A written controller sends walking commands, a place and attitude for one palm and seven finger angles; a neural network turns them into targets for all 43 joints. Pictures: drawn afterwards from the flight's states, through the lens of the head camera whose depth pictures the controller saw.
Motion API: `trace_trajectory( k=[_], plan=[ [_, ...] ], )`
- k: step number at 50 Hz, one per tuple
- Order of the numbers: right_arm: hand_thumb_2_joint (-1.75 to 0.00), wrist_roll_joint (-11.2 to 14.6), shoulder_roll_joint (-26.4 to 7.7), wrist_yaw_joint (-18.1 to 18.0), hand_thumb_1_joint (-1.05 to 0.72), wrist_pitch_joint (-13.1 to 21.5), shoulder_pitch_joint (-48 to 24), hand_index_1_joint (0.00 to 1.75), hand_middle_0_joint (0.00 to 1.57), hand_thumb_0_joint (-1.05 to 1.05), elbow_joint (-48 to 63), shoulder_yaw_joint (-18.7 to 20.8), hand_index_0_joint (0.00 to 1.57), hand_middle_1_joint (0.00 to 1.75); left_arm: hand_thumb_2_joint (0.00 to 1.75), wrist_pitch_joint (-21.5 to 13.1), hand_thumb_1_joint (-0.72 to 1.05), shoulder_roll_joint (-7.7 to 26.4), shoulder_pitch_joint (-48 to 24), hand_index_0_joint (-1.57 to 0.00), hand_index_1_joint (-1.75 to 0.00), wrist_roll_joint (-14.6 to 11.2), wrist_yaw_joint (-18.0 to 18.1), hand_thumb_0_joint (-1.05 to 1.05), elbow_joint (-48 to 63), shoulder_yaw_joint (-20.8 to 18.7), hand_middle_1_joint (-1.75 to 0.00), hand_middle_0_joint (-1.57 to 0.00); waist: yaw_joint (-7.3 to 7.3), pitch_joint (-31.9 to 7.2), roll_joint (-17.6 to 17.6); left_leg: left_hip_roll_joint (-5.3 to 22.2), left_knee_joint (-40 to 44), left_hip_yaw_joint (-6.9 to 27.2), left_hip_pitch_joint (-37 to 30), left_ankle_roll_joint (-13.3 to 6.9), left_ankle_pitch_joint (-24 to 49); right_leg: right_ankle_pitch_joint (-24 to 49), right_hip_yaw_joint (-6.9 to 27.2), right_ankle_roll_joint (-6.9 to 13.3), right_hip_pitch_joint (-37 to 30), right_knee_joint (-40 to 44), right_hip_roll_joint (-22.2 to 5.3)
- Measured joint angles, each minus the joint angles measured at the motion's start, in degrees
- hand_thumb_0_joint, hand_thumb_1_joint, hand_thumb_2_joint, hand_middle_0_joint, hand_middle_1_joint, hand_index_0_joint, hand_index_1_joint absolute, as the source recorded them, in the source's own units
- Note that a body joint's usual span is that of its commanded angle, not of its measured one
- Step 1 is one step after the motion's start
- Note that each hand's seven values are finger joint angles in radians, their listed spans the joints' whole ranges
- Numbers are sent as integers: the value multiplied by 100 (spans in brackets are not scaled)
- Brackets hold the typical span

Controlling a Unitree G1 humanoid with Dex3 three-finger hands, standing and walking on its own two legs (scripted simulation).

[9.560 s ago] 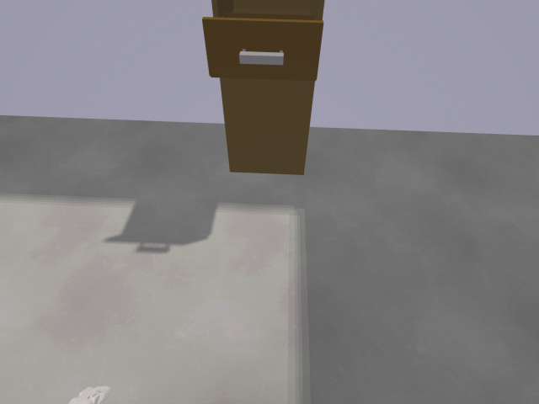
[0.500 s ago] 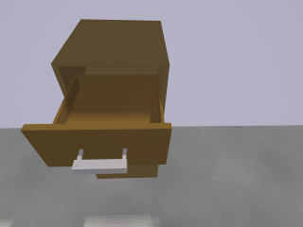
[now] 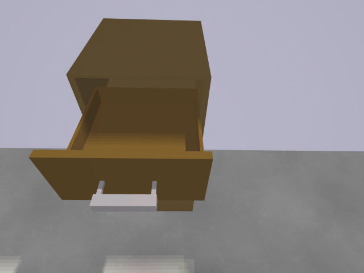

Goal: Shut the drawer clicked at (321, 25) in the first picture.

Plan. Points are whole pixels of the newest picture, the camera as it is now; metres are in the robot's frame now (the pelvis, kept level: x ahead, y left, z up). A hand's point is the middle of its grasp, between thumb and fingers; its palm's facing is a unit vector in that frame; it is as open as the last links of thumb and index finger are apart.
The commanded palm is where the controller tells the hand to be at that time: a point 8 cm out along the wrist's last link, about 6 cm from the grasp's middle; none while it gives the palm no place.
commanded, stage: look again from close up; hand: left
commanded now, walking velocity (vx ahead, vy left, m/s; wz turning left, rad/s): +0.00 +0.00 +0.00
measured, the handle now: (126, 193) +0.28 +0.15 +0.03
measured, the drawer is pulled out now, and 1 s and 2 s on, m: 0.29 0.29 0.29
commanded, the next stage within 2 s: shuffle to correct the standing spot in 0.38 s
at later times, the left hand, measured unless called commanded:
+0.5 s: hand out of the picture +0.06 +0.17 -0.17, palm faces +0.02 -0.98 -0.20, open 7.3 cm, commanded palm none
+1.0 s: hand out of the picture +0.04 +0.13 -0.17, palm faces +0.05 -0.96 -0.27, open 7.3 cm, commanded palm none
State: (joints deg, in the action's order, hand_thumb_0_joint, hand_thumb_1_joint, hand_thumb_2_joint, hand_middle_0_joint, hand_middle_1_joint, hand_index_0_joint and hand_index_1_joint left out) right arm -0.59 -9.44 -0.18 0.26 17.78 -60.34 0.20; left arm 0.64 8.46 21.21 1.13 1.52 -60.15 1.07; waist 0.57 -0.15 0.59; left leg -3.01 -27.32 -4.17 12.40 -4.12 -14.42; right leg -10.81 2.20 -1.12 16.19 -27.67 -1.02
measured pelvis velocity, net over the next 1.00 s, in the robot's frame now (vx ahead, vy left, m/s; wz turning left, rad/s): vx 0.01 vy -0.07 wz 0.04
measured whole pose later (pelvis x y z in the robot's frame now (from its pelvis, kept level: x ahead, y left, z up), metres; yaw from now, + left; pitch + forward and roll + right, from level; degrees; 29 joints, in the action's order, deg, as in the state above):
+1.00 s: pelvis +0.01 -0.07 -0.01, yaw +2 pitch -1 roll +2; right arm -0.2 -10.0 -1.9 -2.4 11.0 -58.5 3.3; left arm 3.0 10.8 14.7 1.8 2.1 -55.0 -1.7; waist -0.2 4.4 -0.1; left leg -0.4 -40.3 -0.7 17.0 0.2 -23.9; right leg -16.3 -1.8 4.2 18.8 -35.6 1.6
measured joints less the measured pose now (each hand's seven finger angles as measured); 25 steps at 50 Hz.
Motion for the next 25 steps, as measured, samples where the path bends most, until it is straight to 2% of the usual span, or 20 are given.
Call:
trace_trajectory(
  k=[7, 25],
  plan=[
    [-90, 19, 95, -48, -92, 62, -44, 30, 20, 1, -147, -35, 20, 30, 90, -62, 91, -87, -165, -20, -30, 6, 43, 0, -55, 35, -30, -20, -3, 8, 29, 9, 119, 32, -132, 21, -77, -103, -24, -26, -114, 73, 10],
    [-90, 35, 124, -151, -92, 147, -168, 30, 20, 1, -390, -71, 20, 30, 90, -72, 92, 79, -534, -20, -30, -62, 111, 0, -123, -37, -30, -19, -62, 171, -12, 54, 253, 57, -568, 85, -320, -418, -38, 23, -482, 71, 63]
  ],
)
